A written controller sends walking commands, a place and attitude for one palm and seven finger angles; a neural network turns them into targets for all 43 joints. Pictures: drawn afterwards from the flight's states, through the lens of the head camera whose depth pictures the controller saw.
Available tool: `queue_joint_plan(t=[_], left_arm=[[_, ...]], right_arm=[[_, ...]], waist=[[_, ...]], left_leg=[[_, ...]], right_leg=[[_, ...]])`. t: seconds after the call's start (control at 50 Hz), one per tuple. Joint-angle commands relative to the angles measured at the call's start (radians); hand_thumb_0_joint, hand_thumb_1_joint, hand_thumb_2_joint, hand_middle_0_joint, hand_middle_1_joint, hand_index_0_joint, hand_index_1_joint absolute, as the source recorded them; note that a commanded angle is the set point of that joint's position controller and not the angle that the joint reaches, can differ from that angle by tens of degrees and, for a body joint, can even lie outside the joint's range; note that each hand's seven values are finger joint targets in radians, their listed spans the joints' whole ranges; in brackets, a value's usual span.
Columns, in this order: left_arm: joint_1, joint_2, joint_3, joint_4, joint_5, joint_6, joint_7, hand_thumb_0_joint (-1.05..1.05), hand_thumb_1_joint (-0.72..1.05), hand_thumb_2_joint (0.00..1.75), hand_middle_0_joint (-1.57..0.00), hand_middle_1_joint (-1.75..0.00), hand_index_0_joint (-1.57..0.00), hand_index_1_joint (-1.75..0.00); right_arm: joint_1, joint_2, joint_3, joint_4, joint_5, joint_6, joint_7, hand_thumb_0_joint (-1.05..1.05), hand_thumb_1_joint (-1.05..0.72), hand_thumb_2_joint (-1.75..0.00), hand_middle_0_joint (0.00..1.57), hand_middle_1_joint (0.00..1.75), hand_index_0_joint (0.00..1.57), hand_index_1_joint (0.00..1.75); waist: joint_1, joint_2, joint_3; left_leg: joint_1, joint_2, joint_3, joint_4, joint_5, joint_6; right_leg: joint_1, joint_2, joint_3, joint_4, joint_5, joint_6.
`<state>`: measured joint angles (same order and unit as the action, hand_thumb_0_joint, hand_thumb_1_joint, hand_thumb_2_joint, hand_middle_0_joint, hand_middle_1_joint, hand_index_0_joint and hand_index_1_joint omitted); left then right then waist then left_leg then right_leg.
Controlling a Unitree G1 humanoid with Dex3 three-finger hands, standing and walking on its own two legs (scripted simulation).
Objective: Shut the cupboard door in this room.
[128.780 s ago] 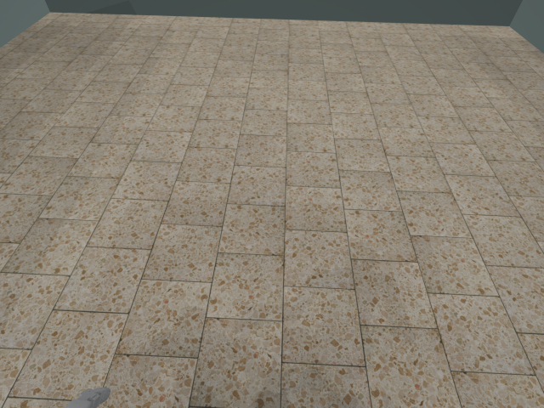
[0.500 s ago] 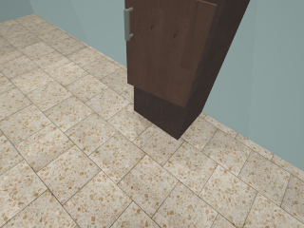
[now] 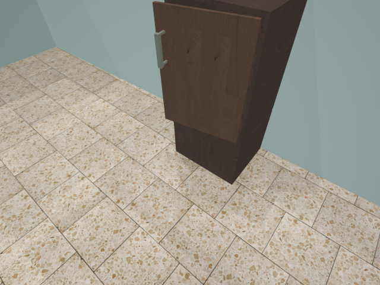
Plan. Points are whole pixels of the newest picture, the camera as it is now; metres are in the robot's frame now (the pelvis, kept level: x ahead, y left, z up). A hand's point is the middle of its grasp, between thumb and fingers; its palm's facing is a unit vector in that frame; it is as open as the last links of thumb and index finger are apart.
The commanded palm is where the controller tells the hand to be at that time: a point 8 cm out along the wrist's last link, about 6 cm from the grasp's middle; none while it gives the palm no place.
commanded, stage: let the arm hang, fingers relaxed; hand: left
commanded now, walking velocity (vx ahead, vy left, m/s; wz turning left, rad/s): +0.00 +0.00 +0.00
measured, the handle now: (161, 49) +1.00 +0.17 +0.04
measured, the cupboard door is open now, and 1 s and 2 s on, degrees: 11 11 11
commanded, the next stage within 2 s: look to check the result in 0.24 s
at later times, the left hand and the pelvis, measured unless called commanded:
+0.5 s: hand out of the picture +0.05 +0.20 -0.17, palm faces +0.00 -0.96 -0.28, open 7.4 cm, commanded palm none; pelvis +0.02 -0.01 +0.00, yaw +0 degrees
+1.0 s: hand out of the picture +0.06 +0.19 -0.17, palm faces +0.00 -0.96 -0.27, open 7.4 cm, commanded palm none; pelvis +0.04 -0.02 +0.00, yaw +0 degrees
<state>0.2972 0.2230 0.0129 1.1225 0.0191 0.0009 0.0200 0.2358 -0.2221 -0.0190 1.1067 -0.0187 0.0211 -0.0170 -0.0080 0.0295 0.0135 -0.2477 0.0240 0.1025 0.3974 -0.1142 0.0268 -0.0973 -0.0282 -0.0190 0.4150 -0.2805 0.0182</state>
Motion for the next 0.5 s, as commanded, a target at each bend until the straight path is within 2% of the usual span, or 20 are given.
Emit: queue_joint_plan(t=[0.0, 0.16, 0.24, 0.48], left_arm=[[0.031, 0.155, 0.029, -0.029, 0.001, -0.013, 0.004, 0.0, 0.9, 0.9, -0.2, -0.3, -0.2, -0.3], [-0.013, 0.164, 0.031, -0.03, -0.002, -0.019, 0.001, 0.0, 0.9, 0.9, -0.2, -0.3, -0.2, -0.3], [-0.031, 0.171, 0.032, -0.03, -0.003, -0.024, 0.002, 0.0, 0.9, 0.9, -0.2, -0.3, -0.2, -0.3], [-0.058, 0.184, 0.03, -0.027, -0.006, -0.024, 0.003, 0.0, 0.9, 0.9, -0.2, -0.3, -0.2, -0.3]], right_arm=[[0.008, -0.159, -0.035, -0.041, 0.006, -0.02, -0.007, 0.0, -0.9, -0.9, 0.2, 0.3, 0.2, 0.3], [-0.019, -0.165, -0.03, -0.037, 0.003, -0.029, -0.008, 0.0, -0.9, -0.9, 0.2, 0.3, 0.2, 0.3], [-0.029, -0.171, -0.028, -0.036, 0.005, -0.033, -0.01, 0.0, -0.9, -0.9, 0.2, 0.3, 0.2, 0.3], [-0.058, -0.191, -0.022, -0.032, 0.005, -0.031, -0.011, 0.0, -0.9, -0.9, 0.2, 0.3, 0.2, 0.3]], waist=[[0.002, -0.039, 0.086], [-0.001, -0.003, 0.049], [0.0, -0.019, 0.026], [-0.001, -0.026, 0.009]], left_leg=[[0.083, 0.095, -0.145, -0.105, -0.147, 0.005], [0.107, 0.096, -0.141, -0.092, -0.046, 0.001], [0.123, 0.1, -0.136, -0.071, 0.041, 0.0], [0.153, 0.108, -0.136, -0.065, 0.099, -0.003]], right_leg=[[-0.182, -0.063, 0.073, -0.132, -0.034, -0.063], [-0.135, -0.072, 0.078, -0.137, 0.044, -0.063], [-0.103, -0.08, 0.072, -0.143, 0.11, -0.061], [-0.066, -0.085, 0.067, -0.16, 0.172, -0.059]])
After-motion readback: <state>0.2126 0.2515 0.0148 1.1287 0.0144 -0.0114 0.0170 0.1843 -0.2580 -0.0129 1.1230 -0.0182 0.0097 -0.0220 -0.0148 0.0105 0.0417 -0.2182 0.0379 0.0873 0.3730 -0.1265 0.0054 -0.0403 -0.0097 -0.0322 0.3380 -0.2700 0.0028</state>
